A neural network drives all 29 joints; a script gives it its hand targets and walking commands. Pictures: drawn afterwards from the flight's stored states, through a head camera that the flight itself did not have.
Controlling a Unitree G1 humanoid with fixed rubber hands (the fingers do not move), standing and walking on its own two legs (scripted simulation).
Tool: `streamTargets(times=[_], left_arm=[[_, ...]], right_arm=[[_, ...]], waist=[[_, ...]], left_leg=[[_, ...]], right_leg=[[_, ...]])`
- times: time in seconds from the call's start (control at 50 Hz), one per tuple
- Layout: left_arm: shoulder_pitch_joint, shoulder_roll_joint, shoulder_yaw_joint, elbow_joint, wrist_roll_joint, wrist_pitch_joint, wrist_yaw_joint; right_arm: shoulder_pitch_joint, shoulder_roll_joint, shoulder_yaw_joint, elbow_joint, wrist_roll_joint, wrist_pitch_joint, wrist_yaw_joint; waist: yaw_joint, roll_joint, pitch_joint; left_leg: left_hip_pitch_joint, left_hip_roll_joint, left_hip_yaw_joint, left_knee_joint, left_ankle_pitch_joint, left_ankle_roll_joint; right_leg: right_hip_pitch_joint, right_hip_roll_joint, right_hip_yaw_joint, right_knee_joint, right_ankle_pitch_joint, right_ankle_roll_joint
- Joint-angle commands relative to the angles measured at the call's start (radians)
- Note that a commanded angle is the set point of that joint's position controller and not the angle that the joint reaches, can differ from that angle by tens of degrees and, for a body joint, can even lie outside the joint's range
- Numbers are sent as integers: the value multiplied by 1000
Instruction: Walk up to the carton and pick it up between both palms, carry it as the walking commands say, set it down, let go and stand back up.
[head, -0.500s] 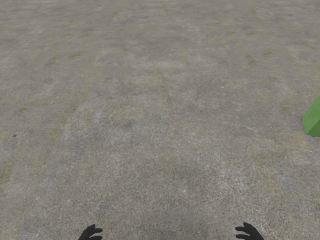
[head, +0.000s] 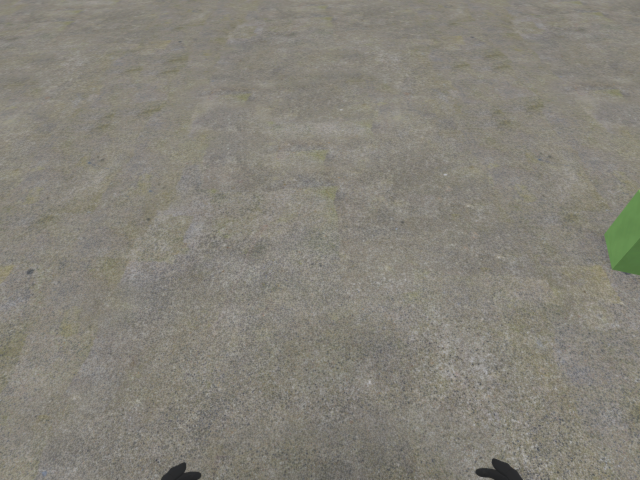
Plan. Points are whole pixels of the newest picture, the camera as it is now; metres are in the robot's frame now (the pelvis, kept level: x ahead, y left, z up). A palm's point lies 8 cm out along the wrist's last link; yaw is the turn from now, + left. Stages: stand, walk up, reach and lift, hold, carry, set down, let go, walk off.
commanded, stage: stand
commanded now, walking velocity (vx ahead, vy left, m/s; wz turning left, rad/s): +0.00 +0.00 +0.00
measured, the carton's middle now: out of the picture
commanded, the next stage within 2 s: walk up in 0.18 s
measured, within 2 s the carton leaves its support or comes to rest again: neither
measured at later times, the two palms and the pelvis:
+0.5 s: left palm out of the picture +0.11 +0.23 -0.11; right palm out of the picture +0.04 -0.28 -0.10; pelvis +0.01 -0.02 +0.00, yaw -8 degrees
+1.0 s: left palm (311, 405) +0.27 +0.04 -0.12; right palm out of the picture +0.16 -0.45 -0.09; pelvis +0.15 -0.19 +0.00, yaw -19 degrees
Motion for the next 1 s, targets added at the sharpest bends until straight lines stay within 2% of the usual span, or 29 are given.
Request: streamTargets(times=[0.0, 0.34, 0.36, 0.38, 0.4, 0.42, 0.44, 0.46, 0.48, 0.52, 0.56, 0.6, 0.64, 0.66, 0.68, 0.7, 0.72, 0.74, 0.76, 0.78, 0.8, 0.82, 0.84, 0.88, 0.9, 0.94, 0.98], left_arm=[[3, 84, 23, -59, -1, -14, 3], [23, 84, 30, 7, -3, -15, 10], [-24, 225, 31, -25, 29, -4, -41], [-84, 185, 27, -68, 43, 9, -65], [-113, 177, 26, -79, 66, 17, -72], [-93, 171, 30, -68, 65, 22, -78], [-62, 176, 33, -51, 64, 25, -85], [-41, 188, 41, -36, 65, 28, -96], [-34, 191, 43, -23, 60, 30, -107], [-69, 179, 33, -14, 43, 29, -130], [-122, 165, 20, -10, 30, 23, -144], [-158, 161, 10, -7, 18, 12, -149], [-148, 168, 5, 1, 16, 3, -147], [-114, 177, 6, 9, 16, 0, -140], [-48, 187, 8, 25, 20, -4, -129], [63, 230, 22, 57, 28, -11, -111], [248, 325, 59, 87, 31, -16, -91], [290, 459, 81, 53, -1, -6, -66], [249, 455, 83, 24, -29, 7, -46], [178, 384, 71, 17, -25, 15, -28], [134, 340, 58, 16, -14, 15, -22], [87, 313, 46, 8, -8, 9, -23], [62, 275, 34, -1, 0, 0, -29], [53, 253, 22, 9, 13, -14, -40], [46, 251, 17, 13, 17, -17, -45], [21, 252, 9, 15, 19, -16, -56], [-20, 247, 2, 10, 19, -7, -63]], right_arm=[[4, -83, -23, -59, 0, -14, -4], [26, -84, -30, 4, 3, -15, -10], [190, -191, -60, 18, -27, -51, -40], [277, -260, -89, 37, -33, -58, -58], [270, -265, -94, 38, -30, -69, -79], [219, -248, -91, 22, -26, -84, -90], [161, -235, -86, 4, -24, -97, -90], [115, -218, -76, -13, -25, -108, -83], [85, -208, -71, -24, -27, -118, -77], [85, -210, -71, -25, -38, -130, -71], [122, -237, -78, -17, -46, -134, -66], [152, -269, -85, -9, -52, -129, -59], [163, -293, -86, -4, -51, -112, -55], [160, -302, -85, -3, -51, -98, -53], [152, -301, -81, -7, -48, -82, -47], [180, -264, -66, -10, -51, -66, -37], [212, -193, -37, -46, -55, -53, -18], [155, -145, -16, -137, -31, -54, 2], [135, -155, -17, -169, -6, -54, 4], [122, -166, -20, -182, 3, -64, 6], [153, -165, -18, -173, -2, -73, 4], [184, -170, -17, -160, -6, -76, 1], [206, -171, -19, -145, -13, -73, 0], [211, -157, -22, -138, -12, -63, -2], [201, -151, -21, -142, -11, -61, -3], [208, -137, -20, -147, -6, -64, -2], [262, -124, -27, -135, 2, -71, -1]], waist=[[0, 0, -26], [1, 0, -8], [-65, -3, -38], [-115, 114, 34], [-107, 53, 118], [-57, 26, 130], [-12, 42, 106], [15, 67, 77], [25, 95, 73], [11, 126, 94], [-14, 133, 119], [-29, 150, 130], [-22, 158, 129], [-5, 159, 122], [32, 122, 103], [80, -13, 42], [159, -194, -84], [182, -348, -135], [171, -216, -134], [139, -145, -72], [101, -142, -13], [67, -148, 14], [48, -155, 13], [28, -144, 35], [25, -136, 55], [8, -129, 76], [-41, -82, 83]], left_leg=[[11, 45, -61, -103, 153, 37], [27, 50, -68, -133, 156, 40], [276, 203, -191, -216, -201, 137], [352, 398, -426, -369, -452, 230], [306, 510, -506, -406, -447, 264], [264, 516, -480, -415, -414, 251], [241, 492, -408, -413, -375, 226], [208, 465, -316, -413, -346, 211], [173, 428, -216, -417, -313, 200], [136, 389, -81, -440, -262, 186], [122, 367, 39, -441, -201, 163], [102, 348, 139, -433, -148, 139], [50, 340, 205, -393, -104, 128], [37, 341, 219, -341, -58, 128], [22, 325, 252, -224, -13, 123], [-11, 276, 299, 16, 53, 99], [-163, 212, 275, 351, -45, 56], [-386, 39, 156, 607, -456, 18], [-429, 79, -34, 674, -366, 22], [-455, 115, -40, 696, -266, 28], [-443, 135, -23, 654, -243, 32], [-397, 150, -19, 572, -239, 32], [-340, 142, 0, 533, -202, 26], [-278, 127, 27, 445, -167, 21], [-257, 122, 39, 376, -154, 19], [-127, 100, 53, 260, -50, 30], [104, 50, 98, 107, 103, 44]], right_leg=[[7, -49, 66, -108, 157, -34], [22, -54, 72, -137, 159, -37], [-272, 5, 93, 59, -212, -49], [-492, 37, -11, 269, -264, 5], [-597, -69, 88, 427, -212, 36], [-616, -115, 156, 501, -152, 66], [-604, -138, 180, 536, -102, 84], [-570, -143, 170, 558, -62, 90], [-531, -144, 143, 537, -35, 94], [-479, -146, 98, 442, -3, 91], [-405, -151, 46, 300, 18, 73], [-290, -133, -28, 174, 69, 50], [-128, -95, -89, 101, 79, 33], [-57, -70, -117, 79, 56, 29], [32, -38, -148, 21, 58, 25], [165, 5, -153, -38, 42, 22], [382, -52, 7, -19, -12, -16], [398, -256, 492, -262, -263, -116], [351, -348, 622, -369, -431, -173], [292, -354, 586, -359, -485, -206], [209, -331, 510, -346, -476, -208], [130, -293, 429, -344, -430, -192], [70, -261, 366, -354, -364, -183], [-14, -241, 283, -357, -294, -202], [-55, -235, 252, -360, -302, -209], [-170, -220, 211, -359, -374, -195], [-330, -175, 145, -286, -505, -157]])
